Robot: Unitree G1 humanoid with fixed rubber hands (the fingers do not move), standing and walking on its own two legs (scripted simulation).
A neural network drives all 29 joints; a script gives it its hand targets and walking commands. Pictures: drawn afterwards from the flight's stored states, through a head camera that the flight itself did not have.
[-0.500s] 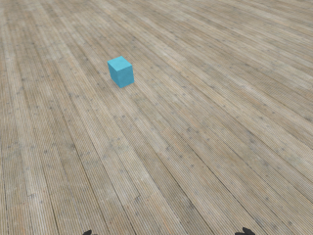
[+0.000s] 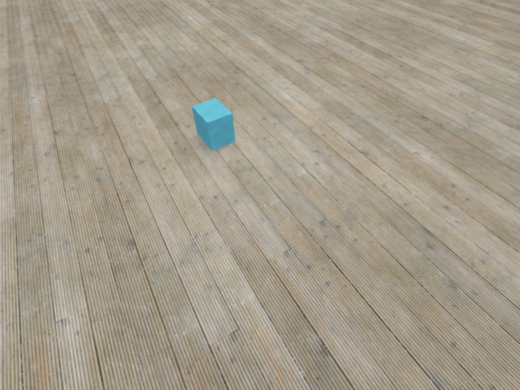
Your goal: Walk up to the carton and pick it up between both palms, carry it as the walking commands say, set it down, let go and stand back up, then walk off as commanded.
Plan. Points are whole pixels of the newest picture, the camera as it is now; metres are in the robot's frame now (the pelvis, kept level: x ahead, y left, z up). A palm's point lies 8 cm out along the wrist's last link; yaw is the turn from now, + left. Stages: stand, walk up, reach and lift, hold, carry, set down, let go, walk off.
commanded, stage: walk up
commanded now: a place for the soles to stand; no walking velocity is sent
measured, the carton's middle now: (213, 124) +1.70 +0.31 -0.66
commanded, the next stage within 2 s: none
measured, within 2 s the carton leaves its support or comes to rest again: neither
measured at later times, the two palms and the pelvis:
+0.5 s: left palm (92, 329) +0.26 +0.33 -0.11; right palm out of the picture +0.14 -0.16 -0.11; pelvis +0.16 +0.09 +0.00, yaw +6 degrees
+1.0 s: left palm (103, 280) +0.35 +0.35 -0.11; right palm (315, 182) +0.60 -0.12 -0.09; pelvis +0.42 +0.09 +0.01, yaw +11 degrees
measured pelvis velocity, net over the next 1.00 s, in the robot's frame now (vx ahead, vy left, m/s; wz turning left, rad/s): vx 0.42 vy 0.09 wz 0.19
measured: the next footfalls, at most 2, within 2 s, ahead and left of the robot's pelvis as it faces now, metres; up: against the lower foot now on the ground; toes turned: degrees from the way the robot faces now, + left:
left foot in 0.24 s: +0.14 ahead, +0.20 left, +0.00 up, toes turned +9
right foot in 0.68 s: +0.46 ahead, -0.02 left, +0.00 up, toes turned +4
